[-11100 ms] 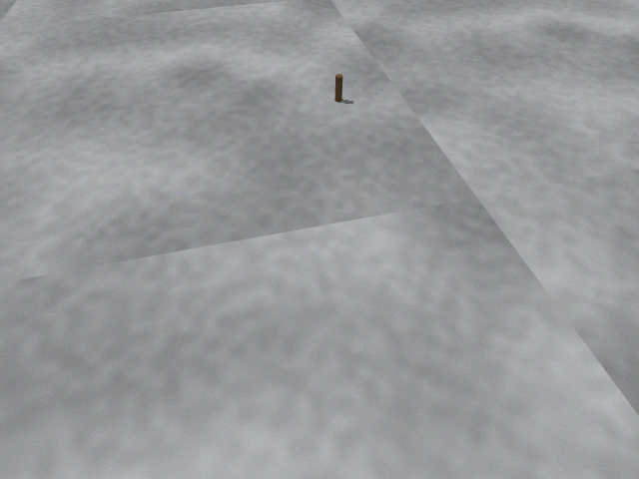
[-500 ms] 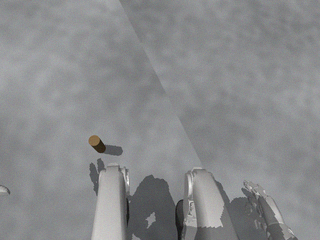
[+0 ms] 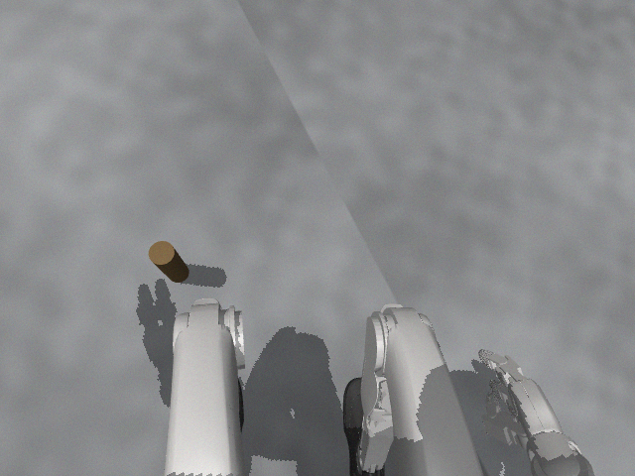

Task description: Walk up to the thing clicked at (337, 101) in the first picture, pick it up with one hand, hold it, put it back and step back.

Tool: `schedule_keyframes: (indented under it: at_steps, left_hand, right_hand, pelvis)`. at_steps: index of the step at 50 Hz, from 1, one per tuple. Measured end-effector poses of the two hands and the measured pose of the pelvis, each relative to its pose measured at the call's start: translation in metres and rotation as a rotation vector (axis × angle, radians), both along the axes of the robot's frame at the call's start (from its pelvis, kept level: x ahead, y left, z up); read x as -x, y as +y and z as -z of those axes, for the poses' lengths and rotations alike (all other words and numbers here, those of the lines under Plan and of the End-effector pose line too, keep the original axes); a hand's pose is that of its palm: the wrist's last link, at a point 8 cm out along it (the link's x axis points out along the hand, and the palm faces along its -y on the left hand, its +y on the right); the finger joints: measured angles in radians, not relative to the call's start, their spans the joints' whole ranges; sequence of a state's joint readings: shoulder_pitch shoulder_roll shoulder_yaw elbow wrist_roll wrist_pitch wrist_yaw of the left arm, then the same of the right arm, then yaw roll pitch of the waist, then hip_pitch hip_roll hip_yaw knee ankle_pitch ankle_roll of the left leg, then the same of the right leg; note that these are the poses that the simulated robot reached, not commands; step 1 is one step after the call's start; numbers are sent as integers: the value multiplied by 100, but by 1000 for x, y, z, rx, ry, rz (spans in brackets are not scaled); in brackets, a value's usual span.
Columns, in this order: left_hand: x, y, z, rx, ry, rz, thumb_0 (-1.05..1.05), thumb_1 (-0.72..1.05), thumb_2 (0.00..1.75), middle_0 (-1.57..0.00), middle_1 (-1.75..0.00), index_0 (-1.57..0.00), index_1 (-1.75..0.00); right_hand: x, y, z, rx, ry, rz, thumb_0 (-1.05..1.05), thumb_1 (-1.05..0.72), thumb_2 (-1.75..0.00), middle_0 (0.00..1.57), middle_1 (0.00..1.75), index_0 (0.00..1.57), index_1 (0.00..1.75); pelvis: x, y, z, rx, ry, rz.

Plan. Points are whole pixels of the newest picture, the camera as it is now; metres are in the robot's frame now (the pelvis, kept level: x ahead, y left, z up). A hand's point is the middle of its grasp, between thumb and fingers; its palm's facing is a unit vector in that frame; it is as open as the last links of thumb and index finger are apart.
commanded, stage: go down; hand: left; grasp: from the side
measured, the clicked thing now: (170, 263) +0.42 +0.26 -0.35
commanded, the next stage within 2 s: approach in 0.82 s
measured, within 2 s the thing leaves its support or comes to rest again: neither
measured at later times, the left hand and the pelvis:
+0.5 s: hand out of the picture +0.33 +0.43 -0.03, palm faces +0.23 -0.96 -0.12, open 17.4 cm; pelvis +0.00 +0.00 -0.03, yaw -1 degrees
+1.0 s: hand out of the picture +0.33 +0.44 -0.05, palm faces +0.24 -0.97 -0.10, open 17.6 cm; pelvis +0.00 +0.00 -0.05, yaw -2 degrees
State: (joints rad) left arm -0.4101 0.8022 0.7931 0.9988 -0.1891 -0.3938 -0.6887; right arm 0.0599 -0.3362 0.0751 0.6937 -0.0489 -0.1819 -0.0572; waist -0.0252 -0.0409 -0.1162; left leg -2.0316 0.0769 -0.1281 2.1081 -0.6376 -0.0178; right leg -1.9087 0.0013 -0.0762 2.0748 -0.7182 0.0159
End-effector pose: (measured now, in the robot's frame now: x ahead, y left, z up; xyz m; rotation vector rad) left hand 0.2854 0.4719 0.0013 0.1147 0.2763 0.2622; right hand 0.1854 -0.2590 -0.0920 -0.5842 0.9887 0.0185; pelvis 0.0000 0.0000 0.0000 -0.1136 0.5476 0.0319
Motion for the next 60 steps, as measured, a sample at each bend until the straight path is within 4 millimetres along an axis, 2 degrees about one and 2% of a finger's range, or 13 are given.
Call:
schedule_keyframes:
  at_steps: [9, 21, 50, 55, 60]
  left_hand:
    - [-7, 4, 9, 5, -27, 8, -2, -49, 10, -5, -9, -4, -9]
    - [-12, 9, 18, 10, -47, 14, -2, -53, 10, -5, -9, -3, -9]
    - [-17, 13, 40, 25, -113, 19, -2, -57, 8, -6, -8, -4, -9]
    - [-17, 8, 56, 47, -148, 17, -2, -59, 7, -7, -9, -4, -10]
    - [-22, -6, 96, 84, -186, 24, -2, -60, 6, -7, -9, -4, -11]
  right_hand:
    - [10, -3, 17, 7, 19, 0, 1, -91, -90, 20, 30, 21, 30]
    - [18, -9, 29, 23, 46, 5, 1, -92, -90, 20, 30, 21, 30]
    - [16, -10, 49, 36, 59, -25, 1, -92, -91, 20, 30, 21, 30]
    - [15, -9, 54, 42, 53, -44, 1, -92, -91, 20, 30, 21, 30]
    - [13, -7, 62, 62, 54, -90, 1, -91, -90, 20, 30, 21, 30]
  pelvis:
    - [3, -1, 17, 3, -5, 6]
    - [3, 0, 30, 6, -8, 11]
    - [4, -1, 54, 14, -28, 24]
    - [5, 0, 61, 17, -38, 30]
    - [6, 0, 76, 23, -66, 43]
